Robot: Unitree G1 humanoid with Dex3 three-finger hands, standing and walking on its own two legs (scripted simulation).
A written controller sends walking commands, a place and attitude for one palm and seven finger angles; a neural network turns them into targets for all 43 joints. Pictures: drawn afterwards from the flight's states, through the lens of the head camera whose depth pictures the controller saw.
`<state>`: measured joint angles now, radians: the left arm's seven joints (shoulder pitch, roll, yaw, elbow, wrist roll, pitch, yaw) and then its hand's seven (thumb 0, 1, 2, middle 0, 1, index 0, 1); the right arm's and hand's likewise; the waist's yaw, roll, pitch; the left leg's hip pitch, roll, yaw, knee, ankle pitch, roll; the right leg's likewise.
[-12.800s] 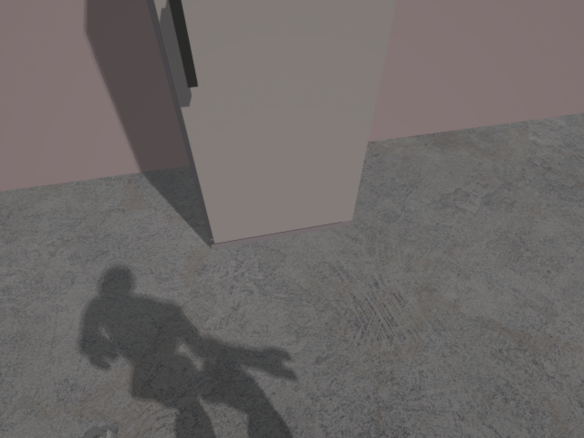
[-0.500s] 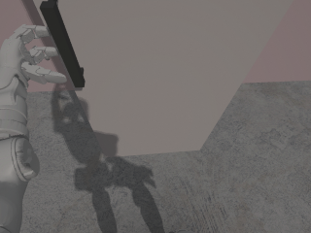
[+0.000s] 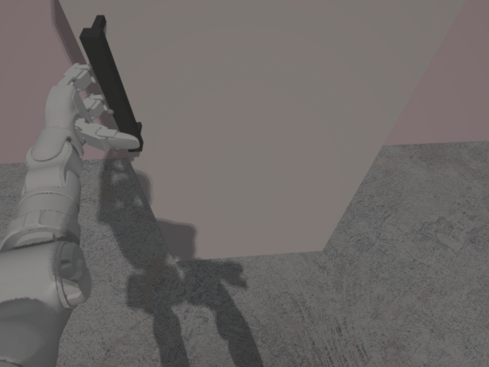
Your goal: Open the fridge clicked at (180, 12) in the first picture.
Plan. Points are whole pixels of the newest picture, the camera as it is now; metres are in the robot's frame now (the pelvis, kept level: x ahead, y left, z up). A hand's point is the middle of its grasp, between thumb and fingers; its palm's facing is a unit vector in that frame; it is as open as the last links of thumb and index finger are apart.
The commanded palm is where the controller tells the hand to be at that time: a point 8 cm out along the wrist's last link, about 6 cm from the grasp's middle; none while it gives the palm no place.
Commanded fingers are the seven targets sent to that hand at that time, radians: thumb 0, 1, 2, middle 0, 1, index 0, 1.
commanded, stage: slide the fingers in behind the handle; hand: left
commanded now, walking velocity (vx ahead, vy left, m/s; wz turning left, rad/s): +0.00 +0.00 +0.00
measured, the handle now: (120, 91) +0.53 +0.20 +0.16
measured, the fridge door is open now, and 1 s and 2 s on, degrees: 0 0 0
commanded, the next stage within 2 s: grip the handle and tug to test in 1.18 s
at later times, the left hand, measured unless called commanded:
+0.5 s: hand (123, 114) +0.47 +0.18 +0.16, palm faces +0.05 -1.00 +0.00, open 14.0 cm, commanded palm +0.44 +0.23 +0.16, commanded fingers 0.00 -0.50 0.30 -0.30 -1.20 -0.30 -1.20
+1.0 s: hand (127, 114) +0.47 +0.17 +0.16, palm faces +0.06 -1.00 -0.01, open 14.1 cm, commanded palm +0.44 +0.22 +0.16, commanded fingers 0.00 -0.50 0.30 -0.30 -1.20 -0.30 -1.20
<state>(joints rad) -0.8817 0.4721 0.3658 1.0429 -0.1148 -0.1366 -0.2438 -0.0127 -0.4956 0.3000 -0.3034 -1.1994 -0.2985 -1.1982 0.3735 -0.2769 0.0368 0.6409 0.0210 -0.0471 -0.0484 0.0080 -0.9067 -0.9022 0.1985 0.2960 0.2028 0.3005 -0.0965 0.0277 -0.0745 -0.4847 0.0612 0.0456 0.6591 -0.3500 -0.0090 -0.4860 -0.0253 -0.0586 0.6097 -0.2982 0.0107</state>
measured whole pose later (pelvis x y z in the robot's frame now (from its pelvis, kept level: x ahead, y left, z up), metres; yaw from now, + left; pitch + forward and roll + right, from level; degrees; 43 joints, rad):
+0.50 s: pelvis -0.01 -0.01 +0.00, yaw +0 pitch +8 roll -1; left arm -0.86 0.42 0.36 1.03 -0.12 -0.14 -0.20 -0.01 -0.50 0.30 -0.30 -1.20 -0.30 -1.20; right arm 0.38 -0.29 0.03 0.66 0.02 -0.05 -0.05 0.01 -0.91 -0.90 0.20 0.30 0.20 0.30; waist -0.09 0.03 -0.06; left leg -0.44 0.06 0.05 0.63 -0.33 -0.02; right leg -0.46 -0.02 -0.05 0.60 -0.29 0.00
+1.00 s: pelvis -0.01 +0.00 +0.00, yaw +0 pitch +8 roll -1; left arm -0.90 0.39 0.30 1.05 -0.11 -0.17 -0.14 -0.01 -0.50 0.30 -0.29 -1.20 -0.27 -1.19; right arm 0.38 -0.27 0.02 0.69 0.02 -0.08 -0.05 0.01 -0.91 -0.90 0.20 0.30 0.20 0.30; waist -0.08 0.03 -0.06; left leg -0.45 0.05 0.05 0.63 -0.32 -0.01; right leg -0.46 -0.03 -0.06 0.60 -0.28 0.01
